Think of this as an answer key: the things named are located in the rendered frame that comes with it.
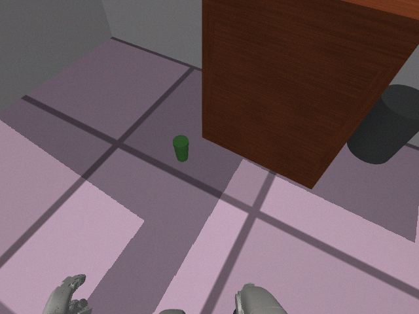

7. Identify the left robot hand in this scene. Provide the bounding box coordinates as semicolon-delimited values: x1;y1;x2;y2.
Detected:
42;274;92;314

